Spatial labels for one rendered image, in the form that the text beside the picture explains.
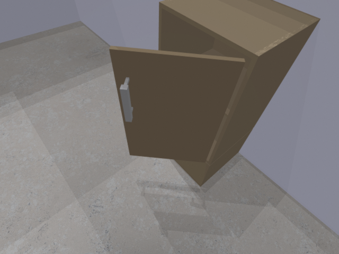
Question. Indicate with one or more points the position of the handle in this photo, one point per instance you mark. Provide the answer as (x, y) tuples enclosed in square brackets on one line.
[(126, 103)]

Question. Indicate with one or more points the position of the cupboard door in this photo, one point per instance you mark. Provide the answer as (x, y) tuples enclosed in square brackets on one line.
[(178, 99)]

